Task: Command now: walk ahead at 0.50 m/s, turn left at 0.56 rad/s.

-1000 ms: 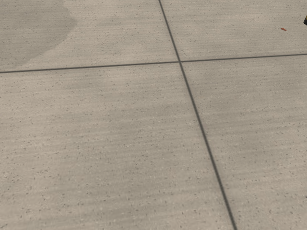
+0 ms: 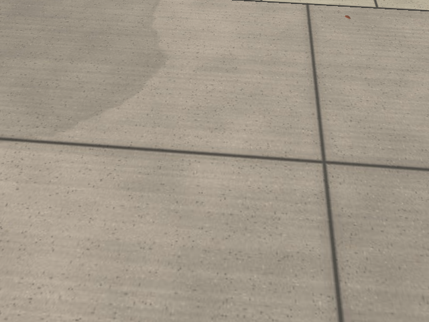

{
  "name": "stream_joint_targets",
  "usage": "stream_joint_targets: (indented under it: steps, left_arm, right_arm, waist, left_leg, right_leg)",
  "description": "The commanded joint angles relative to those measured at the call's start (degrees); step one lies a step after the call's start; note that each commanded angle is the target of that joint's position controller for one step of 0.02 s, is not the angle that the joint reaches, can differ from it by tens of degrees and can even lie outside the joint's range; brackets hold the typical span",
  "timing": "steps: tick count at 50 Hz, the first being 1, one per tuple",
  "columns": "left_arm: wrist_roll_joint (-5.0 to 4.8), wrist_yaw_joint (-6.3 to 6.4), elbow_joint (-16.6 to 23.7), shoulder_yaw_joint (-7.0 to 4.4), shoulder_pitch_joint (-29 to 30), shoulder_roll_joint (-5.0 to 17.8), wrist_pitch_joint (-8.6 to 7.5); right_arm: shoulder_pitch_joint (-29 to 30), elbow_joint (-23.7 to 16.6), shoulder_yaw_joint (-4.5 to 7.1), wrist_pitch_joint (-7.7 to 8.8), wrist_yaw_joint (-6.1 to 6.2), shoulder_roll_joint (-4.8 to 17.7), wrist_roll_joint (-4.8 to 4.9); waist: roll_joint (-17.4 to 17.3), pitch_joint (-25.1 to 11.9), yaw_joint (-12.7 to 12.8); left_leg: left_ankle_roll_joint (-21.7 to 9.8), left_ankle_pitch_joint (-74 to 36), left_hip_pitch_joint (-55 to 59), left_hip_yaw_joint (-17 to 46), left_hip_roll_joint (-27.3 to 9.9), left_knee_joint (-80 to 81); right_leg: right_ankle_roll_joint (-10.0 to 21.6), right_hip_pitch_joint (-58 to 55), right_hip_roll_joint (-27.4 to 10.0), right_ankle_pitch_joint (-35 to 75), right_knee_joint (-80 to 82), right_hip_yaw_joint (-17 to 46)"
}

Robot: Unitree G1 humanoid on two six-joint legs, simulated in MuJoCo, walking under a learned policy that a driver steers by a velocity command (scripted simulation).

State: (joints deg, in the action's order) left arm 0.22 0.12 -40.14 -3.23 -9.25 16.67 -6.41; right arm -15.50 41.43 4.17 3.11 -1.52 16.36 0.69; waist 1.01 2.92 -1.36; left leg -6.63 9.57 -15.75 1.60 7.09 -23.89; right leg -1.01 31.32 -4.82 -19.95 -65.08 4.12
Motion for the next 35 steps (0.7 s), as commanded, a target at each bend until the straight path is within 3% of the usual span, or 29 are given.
stream_joint_targets:
  steps: [1, 5, 8, 11, 12, 13, 14, 15, 16, 17, 18, 19, 20, 22, 26, 31, 35]
  left_arm:
    - [0.77, 0.36, 3.7, -1.2, -1.3, 4.6, 0.59]
    - [0.46, -0.1, 5.6, -0.03, 7.5, 2.5, 0.29]
    - [-0.6, -0.88, 6.8, -0.49, 11.1, 4.1, -0.34]
    - [-0.9, -1.41, 6.8, -1.69, 9.1, 6.5, -1.15]
    - [-0.91, -1.34, 5.9, -2.2, 5.6, 7.0, -1.46]
    - [-0.36, -1.02, 4.9, -3.08, 0.3, 8.5, -1.78]
    - [0.69, -0.49, 4.4, -3.94, -8.2, 11.7, -1.94]
    - [1.46, -0.78, 2.2, -5.01, -12.8, 16.3, -1.18]
    - [0.08, -1.04, 3.0, -3.97, -12.1, 10.9, -0.89]
    - [-0.17, -0.67, 3.6, -2.98, -9.7, 7.5, -0.44]
    - [0.33, -0.54, 3.7, -2.43, -7.1, 6.5, 0.03]
    - [0.52, -0.45, 3.2, -2.02, -5.4, 5.3, 0.31]
    - [0.81, -0.28, 2.9, -1.69, -4.7, 4.6, 0.23]
    - [0.3, -0.24, 1.8, -1.71, -4.5, 4.2, -0.17]
    - [0.23, -0.41, -1.0, -2.53, -6.5, 6.9, -0.53]
    - [-1.02, -0.44, -3.7, -2.69, -8.0, 8.8, 0.51]
    - [-2.1, -0.55, -6.5, -3.02, -11.7, 10.7, 1.74]
  right_arm:
    - [2.0, -4.7, 2.12, 1.11, 1.24, 8.6, 0.01]
    - [-0.7, -3.8, 2.43, 0.11, 2.2, 9.5, 0.66]
    - [-3.7, -2.9, 2.45, -0.53, 2.29, 9.5, 0.94]
    - [-3.6, -3.1, 2.45, -0.86, 2.47, 9.1, 0.82]
    - [-2.4, -3.5, 2.34, -0.95, 2.47, 8.6, 0.75]
    - [-2.0, -4.0, 1.72, -0.8, 2.35, 6.7, 0.5]
    - [-2.3, -5.3, 0.4, -0.55, 2.11, 3.3, -0.33]
    - [-10.9, -6.9, -0.68, 0.0, 2.08, 0.0, 1.31]
    - [-10.6, -5.3, 0.27, -0.06, 2.27, 6.2, 2.0]
    - [-4.1, -5.9, 1.22, -0.42, 2.27, 9.4, 1.54]
    - [-0.7, -6.7, 1.29, -0.7, 2.36, 9.1, 0.74]
    - [1.4, -7.5, 1.44, -0.69, 2.15, 8.4, 0.18]
    - [1.1, -7.8, 1.51, -0.88, 1.75, 7.4, 0.58]
    - [0.4, -7.8, 1.21, -1.53, 1.4, 5.3, 1.13]
    - [4.1, -8.9, 0.14, -1.71, 1.31, 2.6, 0.33]
    - [12.4, -9.8, -1.01, -0.16, -0.3, 1.2, 0.28]
    - [17.0, -11.8, -0.89, 0.31, -1.18, 2.3, 0.63]
  waist:
    - [-2.0, -3.9, 2.3]
    - [-5.1, -3.5, -1.5]
    - [-6.4, -4.0, -3.2]
    - [-8.4, -4.3, -1.2]
    - [-9.0, -4.9, 1.0]
    - [-8.6, -8.0, 3.9]
    - [-2.5, -15.9, 7.3]
    - [18.1, -22.6, 3.3]
    - [13.2, -19.2, 4.8]
    - [7.3, -12.0, 6.5]
    - [3.3, -8.0, 5.7]
    - [3.0, -4.8, 4.8]
    - [4.6, -3.7, 3.5]
    - [5.9, -3.1, 2.7]
    - [2.9, -2.2, 2.9]
    - [2.3, -0.3, 5.2]
    - [3.6, 1.0, 5.8]
  left_leg:
    - [-11.4, -18.7, 2.2, 15.1, -14.8, 10.9]
    - [-6.9, -12.1, -1.3, 10.9, -10.1, 8.7]
    - [-5.8, -6.4, 2.0, 15.5, -12.0, 5.7]
    - [-4.3, -3.9, 6.6, 21.5, -14.4, 0.5]
    - [-3.3, -4.9, 6.5, 22.0, -13.9, -2.0]
    - [-1.5, -7.5, 4.8, 20.3, -11.3, -8.3]
    - [0.8, -0.6, -1.5, 15.6, -7.7, -24.0]
    - [4.5, 24.5, -21.7, 8.4, -0.2, -42.9]
    - [5.4, 23.1, -29.3, 9.6, -4.9, -51.0]
    - [5.8, 17.5, -31.2, 8.4, -6.9, -53.1]
    - [6.1, 13.3, -29.5, 6.6, -8.8, -52.2]
    - [6.2, 10.7, -28.3, 6.5, -10.3, -49.6]
    - [6.1, 9.0, -25.7, 6.3, -11.8, -47.9]
    - [6.4, 8.2, -24.2, 4.9, -12.7, -45.1]
    - [7.3, 3.2, -26.3, 4.8, -13.0, -35.3]
    - [6.5, -8.2, -21.4, -0.1, -11.7, -17.4]
    - [4.2, -4.0, -19.3, -2.3, -10.2, -10.4]
  right_leg:
    - [-2.6, 4.0, -1.1, 5.3, 8.1, -1.1]
    - [-3.7, -1.8, 2.9, 21.9, 27.0, -2.7]
    - [-3.2, -3.7, 4.7, 23.5, 33.4, -1.5]
    - [-0.7, -6.2, 4.8, 17.6, 36.5, 0.1]
    - [0.6, -10.5, 5.0, 17.0, 38.3, -0.6]
    - [2.5, -19.1, 3.7, 16.9, 39.2, -0.3]
    - [6.3, -33.3, -6.0, 13.2, 38.5, 9.0]
    - [16.0, -50.6, -18.8, 0.2, 44.6, 37.0]
    - [15.7, -49.2, -19.8, -13.5, 47.6, 42.7]
    - [13.1, -42.8, -17.2, -12.5, 48.2, 33.0]
    - [11.5, -35.8, -14.7, -4.5, 48.5, 25.1]
    - [11.1, -30.6, -12.3, 2.4, 49.6, 19.3]
    - [10.5, -27.1, -10.7, 6.5, 50.8, 14.7]
    - [10.9, -24.8, -9.5, 10.5, 53.2, 9.0]
    - [13.0, -25.4, -10.5, 18.8, 55.8, 3.2]
    - [11.4, -26.5, -8.4, 22.3, 56.1, -4.7]
    - [10.6, -32.2, -11.2, 26.9, 54.0, -4.5]
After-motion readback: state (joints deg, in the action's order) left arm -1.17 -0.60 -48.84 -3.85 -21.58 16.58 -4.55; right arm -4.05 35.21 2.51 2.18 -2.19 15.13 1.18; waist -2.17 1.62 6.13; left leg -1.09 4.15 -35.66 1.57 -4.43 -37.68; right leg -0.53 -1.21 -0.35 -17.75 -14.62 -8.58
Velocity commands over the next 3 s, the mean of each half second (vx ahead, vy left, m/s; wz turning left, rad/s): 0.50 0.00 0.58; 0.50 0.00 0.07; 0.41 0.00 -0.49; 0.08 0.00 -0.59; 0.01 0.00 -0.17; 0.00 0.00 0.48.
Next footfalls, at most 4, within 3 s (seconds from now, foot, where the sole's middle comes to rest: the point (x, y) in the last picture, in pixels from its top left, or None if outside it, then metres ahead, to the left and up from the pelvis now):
0.28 right None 0.35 -0.15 -0.78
0.78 left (153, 297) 0.53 0.20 -0.78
1.32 right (205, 200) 0.88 0.04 -0.78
1.78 left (152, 173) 1.00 0.23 -0.78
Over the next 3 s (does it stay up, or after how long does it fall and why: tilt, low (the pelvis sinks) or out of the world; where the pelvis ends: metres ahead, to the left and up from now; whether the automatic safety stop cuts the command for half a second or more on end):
stays up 0.86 0.15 0.01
